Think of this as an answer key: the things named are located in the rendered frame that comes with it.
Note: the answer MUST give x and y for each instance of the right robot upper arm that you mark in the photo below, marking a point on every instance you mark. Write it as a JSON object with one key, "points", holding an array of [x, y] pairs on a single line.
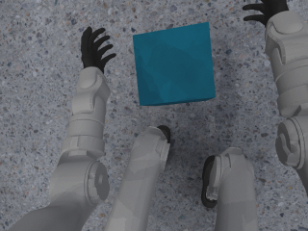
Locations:
{"points": [[291, 145]]}

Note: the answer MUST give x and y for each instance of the right robot hand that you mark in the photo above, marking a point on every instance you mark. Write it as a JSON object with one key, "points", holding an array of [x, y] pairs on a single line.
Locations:
{"points": [[268, 9]]}

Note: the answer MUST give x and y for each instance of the robot left shin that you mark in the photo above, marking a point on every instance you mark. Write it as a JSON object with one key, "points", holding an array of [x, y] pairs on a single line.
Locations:
{"points": [[151, 130]]}

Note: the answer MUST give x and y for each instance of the left robot forearm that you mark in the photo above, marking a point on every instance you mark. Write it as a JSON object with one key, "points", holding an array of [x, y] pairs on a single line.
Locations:
{"points": [[84, 140]]}

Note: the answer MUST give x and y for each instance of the right robot forearm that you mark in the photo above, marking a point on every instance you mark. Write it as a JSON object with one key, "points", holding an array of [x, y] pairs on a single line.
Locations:
{"points": [[286, 38]]}

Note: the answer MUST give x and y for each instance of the left robot hand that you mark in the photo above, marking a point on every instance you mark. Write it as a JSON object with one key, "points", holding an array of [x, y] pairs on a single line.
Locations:
{"points": [[91, 56]]}

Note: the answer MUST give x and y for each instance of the carton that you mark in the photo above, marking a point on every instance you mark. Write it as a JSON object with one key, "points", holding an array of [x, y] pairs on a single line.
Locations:
{"points": [[175, 65]]}

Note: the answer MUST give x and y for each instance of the left robot upper arm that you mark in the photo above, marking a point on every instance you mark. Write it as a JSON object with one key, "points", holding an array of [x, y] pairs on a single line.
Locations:
{"points": [[76, 188]]}

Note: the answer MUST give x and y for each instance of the left robot foot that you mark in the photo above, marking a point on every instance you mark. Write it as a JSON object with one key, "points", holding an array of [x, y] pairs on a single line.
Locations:
{"points": [[166, 132]]}

